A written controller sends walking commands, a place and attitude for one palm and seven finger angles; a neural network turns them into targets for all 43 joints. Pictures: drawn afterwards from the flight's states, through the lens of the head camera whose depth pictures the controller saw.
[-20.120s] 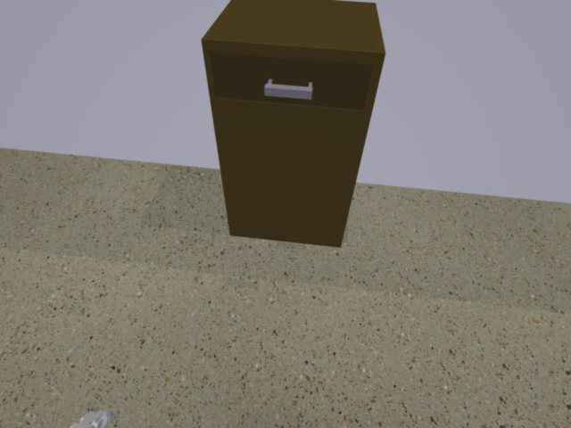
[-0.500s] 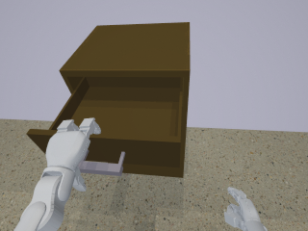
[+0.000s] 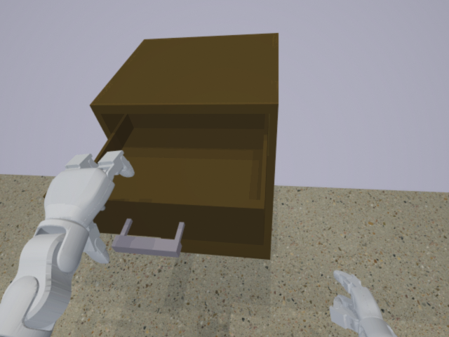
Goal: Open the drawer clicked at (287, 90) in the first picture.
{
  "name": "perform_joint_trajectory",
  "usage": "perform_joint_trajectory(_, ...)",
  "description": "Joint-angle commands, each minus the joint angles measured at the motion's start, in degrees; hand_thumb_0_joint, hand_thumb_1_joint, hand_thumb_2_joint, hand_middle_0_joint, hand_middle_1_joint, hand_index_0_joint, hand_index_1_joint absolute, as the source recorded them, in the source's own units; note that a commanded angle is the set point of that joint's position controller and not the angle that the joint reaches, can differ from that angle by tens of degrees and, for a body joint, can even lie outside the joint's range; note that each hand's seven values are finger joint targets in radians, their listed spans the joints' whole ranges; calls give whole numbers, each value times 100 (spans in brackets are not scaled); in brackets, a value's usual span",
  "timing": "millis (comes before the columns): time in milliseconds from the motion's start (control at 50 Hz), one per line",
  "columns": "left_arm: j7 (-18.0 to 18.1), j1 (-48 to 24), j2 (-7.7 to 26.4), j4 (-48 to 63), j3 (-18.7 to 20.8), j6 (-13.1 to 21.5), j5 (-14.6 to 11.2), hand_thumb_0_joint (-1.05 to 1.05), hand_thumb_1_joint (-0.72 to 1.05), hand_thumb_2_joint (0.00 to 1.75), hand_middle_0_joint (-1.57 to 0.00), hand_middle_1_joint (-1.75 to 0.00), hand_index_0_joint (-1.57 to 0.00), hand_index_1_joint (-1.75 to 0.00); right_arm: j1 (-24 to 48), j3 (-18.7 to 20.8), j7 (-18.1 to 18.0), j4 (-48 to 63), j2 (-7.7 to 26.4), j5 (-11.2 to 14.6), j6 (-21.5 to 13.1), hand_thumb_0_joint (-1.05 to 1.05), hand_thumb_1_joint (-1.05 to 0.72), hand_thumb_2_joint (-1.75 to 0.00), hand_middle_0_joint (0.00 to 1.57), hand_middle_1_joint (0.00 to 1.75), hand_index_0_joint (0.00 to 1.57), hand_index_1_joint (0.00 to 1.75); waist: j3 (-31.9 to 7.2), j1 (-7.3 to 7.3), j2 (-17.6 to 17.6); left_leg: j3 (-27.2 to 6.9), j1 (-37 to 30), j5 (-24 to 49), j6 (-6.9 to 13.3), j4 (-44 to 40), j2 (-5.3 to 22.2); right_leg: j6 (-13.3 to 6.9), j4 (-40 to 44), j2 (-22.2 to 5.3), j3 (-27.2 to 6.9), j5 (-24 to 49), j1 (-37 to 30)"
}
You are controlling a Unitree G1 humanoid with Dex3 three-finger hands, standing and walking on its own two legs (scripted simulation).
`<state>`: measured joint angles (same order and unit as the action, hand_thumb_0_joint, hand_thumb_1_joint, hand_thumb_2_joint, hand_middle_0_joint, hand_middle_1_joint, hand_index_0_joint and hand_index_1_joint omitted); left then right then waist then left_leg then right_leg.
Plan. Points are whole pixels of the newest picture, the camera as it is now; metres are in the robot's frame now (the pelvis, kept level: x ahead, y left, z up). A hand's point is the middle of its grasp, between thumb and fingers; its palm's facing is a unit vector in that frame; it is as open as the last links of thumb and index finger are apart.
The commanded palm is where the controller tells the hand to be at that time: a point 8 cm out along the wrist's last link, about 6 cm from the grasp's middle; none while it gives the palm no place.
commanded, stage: draw the hand back to the body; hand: left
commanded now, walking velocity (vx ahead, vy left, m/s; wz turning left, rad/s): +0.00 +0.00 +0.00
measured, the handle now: (150, 235) +0.29 +0.22 -0.01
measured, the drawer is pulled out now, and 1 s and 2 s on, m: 0.29 0.29 0.29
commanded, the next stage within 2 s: step back with the hand held close in 1.66 s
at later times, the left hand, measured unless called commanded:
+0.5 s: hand (92, 231) +0.22 +0.25 +0.12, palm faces +0.07 -0.08 -0.99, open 13.9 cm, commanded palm +0.19 +0.25 +0.18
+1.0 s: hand (89, 222) +0.21 +0.22 +0.17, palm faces +0.40 -0.85 -0.34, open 12.7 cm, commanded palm +0.16 +0.26 +0.18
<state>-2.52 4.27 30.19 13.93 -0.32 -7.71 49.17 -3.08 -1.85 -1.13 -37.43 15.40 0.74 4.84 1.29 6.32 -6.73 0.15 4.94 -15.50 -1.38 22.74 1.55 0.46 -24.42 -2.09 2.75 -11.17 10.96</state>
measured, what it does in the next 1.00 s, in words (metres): stands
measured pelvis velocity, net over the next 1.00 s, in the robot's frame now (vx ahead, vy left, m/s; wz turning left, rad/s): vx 0.00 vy -0.01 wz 0.00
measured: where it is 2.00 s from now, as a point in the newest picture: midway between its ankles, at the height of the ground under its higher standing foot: outside the picture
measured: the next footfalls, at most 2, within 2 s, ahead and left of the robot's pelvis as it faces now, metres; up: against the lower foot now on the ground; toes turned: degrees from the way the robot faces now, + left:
none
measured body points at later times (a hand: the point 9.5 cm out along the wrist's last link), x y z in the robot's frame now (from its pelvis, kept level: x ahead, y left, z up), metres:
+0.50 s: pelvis -0.01 +0.00 +0.00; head -0.01 -0.04 +0.45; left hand +0.21 +0.25 +0.17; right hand +0.21 -0.20 -0.10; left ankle -0.03 +0.14 -0.74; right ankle +0.02 -0.12 -0.74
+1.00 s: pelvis +0.00 -0.01 +0.00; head -0.01 -0.01 +0.45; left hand +0.18 +0.27 +0.19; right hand +0.19 -0.22 -0.08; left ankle -0.03 +0.14 -0.74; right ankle +0.02 -0.12 -0.74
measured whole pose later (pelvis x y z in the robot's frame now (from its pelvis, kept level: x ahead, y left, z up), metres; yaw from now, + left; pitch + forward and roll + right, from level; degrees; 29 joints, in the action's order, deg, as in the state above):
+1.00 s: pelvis +0.00 -0.01 +0.00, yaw +0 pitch -6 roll -1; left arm 6.7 22.1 17.6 26.3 14.9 6.9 -0.9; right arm -10.9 -2.3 -5.0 -37.3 12.2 -1.4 -9.4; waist 3.8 3.5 -2.1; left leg -0.3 1.2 -17.1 -2.3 23.9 3.4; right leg -0.3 -23.2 -0.2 3.3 -11.5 6.1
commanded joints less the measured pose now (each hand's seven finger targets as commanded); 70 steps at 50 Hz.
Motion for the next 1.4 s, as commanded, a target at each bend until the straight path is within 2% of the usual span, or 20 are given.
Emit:
perform_joint_trajectory(0, 137, -1169, 1088, 1012, 675, 199, 68, 0, -50, 30, -30, -120, -30, -120, 901, 179, -32, 942, 433, -12, -334, 0, -90, -90, 20, 30, 20, 30, -1207, -31, 393, 165, 330, 1525, 206, -322, -256, -115, 252, 181, -70, 1022, -985)
perform_joint_trajectory(60, 277, -1088, 1423, 1315, 1113, 390, 50, 0, -50, 30, -30, -120, -30, -120, 984, 158, -37, 1025, 447, -33, -423, 0, -90, -90, 20, 30, 20, 30, -1418, 78, 340, 90, 332, 1563, 192, -253, -238, -134, 181, 204, -115, 1098, -1082)
perform_joint_trajectory(80, 327, -1055, 1253, 1281, 994, 472, 125, 0, -50, 30, -30, -120, -30, -120, 900, 123, -17, 981, 385, -84, -440, 0, -90, -90, 20, 30, 20, 30, -1455, 104, 330, 115, 373, 1641, 193, -247, -261, -144, 136, 144, -50, 1077, -1101)
perform_joint_trajectory(160, 543, -578, 1571, 1285, 1529, 492, -4, 0, -50, 30, -30, -120, -30, -120, 945, 178, 14, 974, 444, -35, -425, 0, -90, -90, 20, 30, 20, 30, -1196, 158, 276, 97, 483, 1604, 143, -275, -213, -159, 189, 216, -122, 1064, -1037)
perform_joint_trajectory(180, 565, -760, 1225, 1260, 1171, 480, 47, 0, -50, 30, -30, -120, -30, -120, 911, 142, 33, 967, 384, -63, -425, 0, -90, -90, 20, 30, 20, 30, -1204, 126, 266, 140, 512, 1556, 150, -276, -243, -155, 172, 145, -62, 954, -1008)
perform_joint_trajectory(220, 610, -680, 1151, 1035, 1110, 409, -15, 0, -50, 30, -30, -120, -30, -120, 877, 204, 7, 911, 432, -22, -400, 0, -90, -90, 20, 30, 20, 30, -864, 61, 361, 150, 596, 1380, 143, -351, -225, -135, 261, 181, -37, 784, -814)
perform_joint_trajectory(380, 383, -516, 1006, 1533, 782, 345, 22, 0, -50, 30, -30, -120, -30, -120, 934, 155, -12, 1031, 424, -34, -478, 0, -90, -90, 20, 30, 20, 30, -1232, 12, 335, 114, 388, 1291, 203, -328, -237, -121, 240, 158, -6, 615, -897)
perform_joint_trajectory(560, 617, 3, 1597, 1496, 1669, 529, -37, 0, -50, 30, -30, -120, -30, -120, 992, 160, -53, 984, 436, -16, -461, 0, -90, -90, 20, 30, 20, 30, -839, 134, 281, 78, 560, 1098, 147, -339, -171, -134, 312, 213, -99, 470, -799)
perform_joint_trajectory(640, 630, 322, 1291, 1652, 1418, 510, -111, 0, -50, 30, -30, -120, -30, -120, 914, 205, -19, 1006, 446, -41, -433, 0, -90, -90, 20, 30, 20, 30, -938, 118, 286, 137, 498, 1318, 144, -321, -216, -114, 269, 159, -44, 739, -857)
perform_joint_trajectory(660, 674, -434, -561, 2454, 1490, 1075, -4096, 0, -47, 32, -30, -118, -30, -118, 686, 175, -116, 1438, 68, 40, -881, 0, -90, -90, 20, 30, 20, 30, -638, -440, 774, 170, -172, 814, 323, -148, -40, -137, 455, 278, 26, 496, -578)
perform_joint_trajectory(680, 804, 787, -334, 1184, 1604, 1220, -4301, 0, -43, 33, -29, -115, -29, -115, 488, 113, -227, 1142, 170, -60, -1129, 0, -90, -90, 20, 30, 20, 30, -341, -387, 1139, 184, 47, 536, 305, -214, 44, -103, 375, 265, 102, 276, -582)
perform_joint_trajectory(720, 833, 1178, -277, 1842, 1875, 1390, -4782, 0, -36, 36, -29, -111, -29, -111, 472, 141, -327, 1188, 239, -52, -1190, 0, -90, -90, 20, 30, 20, 30, -388, -287, 1152, 147, 103, 483, 278, -312, 40, -65, 510, 225, 99, 62, -638)
perform_joint_trajectory(760, 965, 693, 152, 2331, 2259, 1613, -4944, 0, -29, 39, -29, -107, -29, -107, 474, 139, -432, 1085, 293, -119, -1392, 0, -90, -90, 20, 30, 20, 30, -521, -277, 728, 207, -1, 385, 245, -293, 3, -34, 590, 164, -16, -120, -657)
perform_joint_trajectory(840, 1093, 827, -175, 2679, 2119, 1816, -4995, 0, -15, 45, -27, -98, -27, -98, 195, 110, -453, 1020, 176, -190, -1694, 0, -90, -90, 20, 30, 20, 30, -519, -250, -242, 233, 76, 842, 155, -349, -65, -106, 493, 112, 30, 363, -868)
perform_joint_trajectory(920, 1053, 1199, -338, 2375, 2098, 1830, -5053, 0, -1, 51, -26, -88, -26, -88, 137, 149, -440, 956, 183, -195, -1814, 0, -90, -90, 20, 30, 20, 30, -184, -253, 116, 237, 204, 1027, 155, -317, -19, -89, 513, 145, 41, 571, -827)
perform_joint_trajectory(1120, 924, 2053, -364, 2386, 2295, 1876, -5121, 0, 34, 66, -24, -66, -24, -66, 57, 290, -357, 957, 246, -170, -1832, 0, -90, -90, 20, 30, 20, 30, -534, -205, 509, 294, 170, 1727, 157, -164, 6, -54, 314, 175, 59, 1366, -1035)
perform_joint_trajectory(1160, 930, 1865, -142, 2637, 2441, 1894, -5095, 0, 41, 69, -24, -62, -24, -62, 85, 307, -361, 974, 270, -170, -1839, 0, -90, -90, 20, 30, 20, 30, -617, -206, 267, 277, 107, 1693, 148, -149, -14, -79, 334, 174, 6, 1331, -1007)
perform_joint_trajectory(1240, 945, 2026, -192, 2789, 2438, 1888, -5090, 0, 55, 75, -22, -52, -22, -52, 10, 312, -361, 997, 245, -169, -1836, 0, -90, -90, 20, 30, 20, 30, -741, -226, 415, 254, 108, 1821, 145, -133, -7, -59, 283, 178, 37, 1420, -1033)
perform_joint_trajectory(1360, 945, 1941, -186, 2624, 2507, 1789, -5083, 0, 76, 84, -21, -39, -21, -39, 43, 307, -406, 939, 238, -173, -1818, 0, -90, -90, 20, 30, 20, 30, -442, -237, 278, 234, 141, 1653, 125, -164, 0, -75, 372, 200, 48, 1208, -827)
perform_joint_trajectory(1380, 937, 2101, -427, 2414, 2330, 1774, -5110, 0, 80, 86, -21, -37, -21, -37, 46, 279, -416, 924, 210, -174, -1820, 0, -90, -90, 20, 30, 20, 30, -274, -259, 370, 266, 208, 1590, 118, -195, 3, -46, 394, 207, 101, 1146, -777)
